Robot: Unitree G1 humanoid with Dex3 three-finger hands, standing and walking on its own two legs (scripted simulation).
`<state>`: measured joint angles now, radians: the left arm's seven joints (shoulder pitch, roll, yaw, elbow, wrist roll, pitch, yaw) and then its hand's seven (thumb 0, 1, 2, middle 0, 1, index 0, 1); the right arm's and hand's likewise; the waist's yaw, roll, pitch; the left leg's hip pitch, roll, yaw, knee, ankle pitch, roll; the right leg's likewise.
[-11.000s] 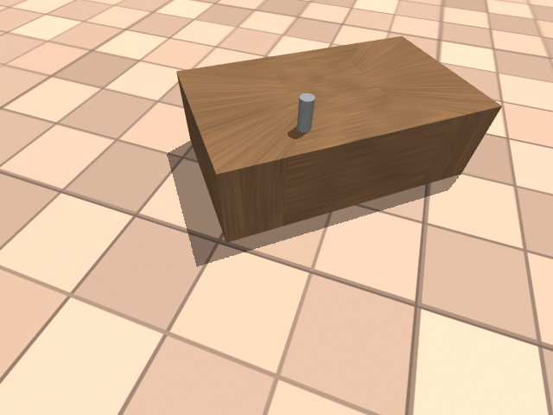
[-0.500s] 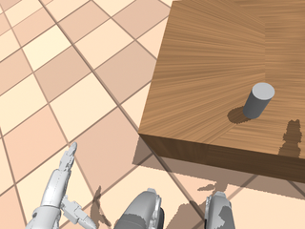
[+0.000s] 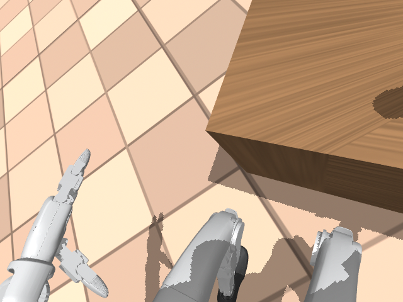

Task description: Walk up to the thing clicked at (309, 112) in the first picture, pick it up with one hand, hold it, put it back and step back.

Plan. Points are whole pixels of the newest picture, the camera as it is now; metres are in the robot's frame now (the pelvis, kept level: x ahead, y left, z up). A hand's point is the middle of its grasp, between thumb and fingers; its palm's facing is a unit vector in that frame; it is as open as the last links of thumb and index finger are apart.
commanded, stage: close in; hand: right
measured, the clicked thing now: out of the picture +0.54 -0.27 -0.05
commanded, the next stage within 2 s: rest palm in 0.42 s
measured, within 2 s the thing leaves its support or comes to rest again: leaves its support in 1.80 s
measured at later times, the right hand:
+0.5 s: hand out of the picture +0.50 -0.27 -0.06, palm faces +0.32 +0.95 +0.01, open 17.6 cm
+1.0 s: hand out of the picture +0.53 -0.26 -0.05, palm faces +0.32 +0.95 +0.01, open 15.0 cm
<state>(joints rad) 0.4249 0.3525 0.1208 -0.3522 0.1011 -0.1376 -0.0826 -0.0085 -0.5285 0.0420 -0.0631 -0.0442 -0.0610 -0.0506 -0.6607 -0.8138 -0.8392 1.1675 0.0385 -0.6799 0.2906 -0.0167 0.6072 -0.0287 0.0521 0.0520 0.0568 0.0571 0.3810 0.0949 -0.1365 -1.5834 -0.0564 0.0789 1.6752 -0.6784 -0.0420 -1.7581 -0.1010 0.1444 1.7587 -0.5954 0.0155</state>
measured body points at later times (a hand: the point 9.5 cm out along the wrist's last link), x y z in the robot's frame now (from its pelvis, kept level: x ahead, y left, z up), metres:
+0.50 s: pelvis +0.00 +0.01 -0.01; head +0.20 -0.09 +0.38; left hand +0.19 +0.26 +0.15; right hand +0.48 -0.32 -0.06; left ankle +0.05 +0.15 -0.50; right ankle +0.07 -0.13 -0.50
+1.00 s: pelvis +0.00 +0.01 -0.01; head +0.21 -0.09 +0.38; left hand +0.19 +0.26 +0.15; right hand +0.51 -0.31 -0.05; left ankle +0.05 +0.15 -0.50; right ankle +0.07 -0.13 -0.50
